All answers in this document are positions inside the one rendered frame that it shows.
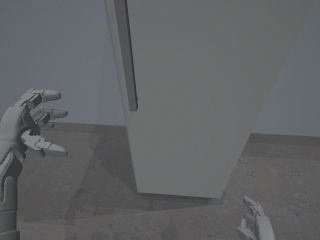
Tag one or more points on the handle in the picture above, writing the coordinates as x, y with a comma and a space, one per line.
123, 25

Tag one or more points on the fridge door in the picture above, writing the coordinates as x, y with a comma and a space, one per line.
204, 70

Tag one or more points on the left robot forearm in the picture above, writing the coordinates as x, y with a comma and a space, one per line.
11, 158

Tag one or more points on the left robot hand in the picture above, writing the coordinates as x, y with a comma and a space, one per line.
16, 122

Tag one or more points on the right robot hand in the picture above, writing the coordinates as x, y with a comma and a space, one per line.
261, 226

